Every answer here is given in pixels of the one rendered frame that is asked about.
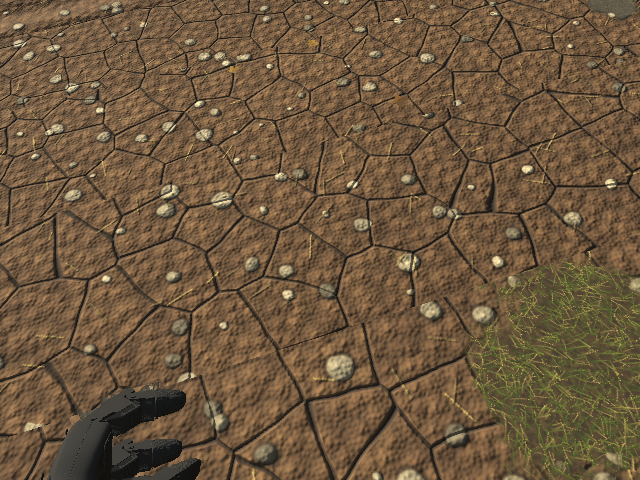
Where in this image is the left robot hand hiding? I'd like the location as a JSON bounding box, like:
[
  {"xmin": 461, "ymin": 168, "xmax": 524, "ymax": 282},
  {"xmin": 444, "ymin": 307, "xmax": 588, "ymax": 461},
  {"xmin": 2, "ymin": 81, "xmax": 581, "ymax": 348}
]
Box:
[{"xmin": 41, "ymin": 388, "xmax": 201, "ymax": 480}]

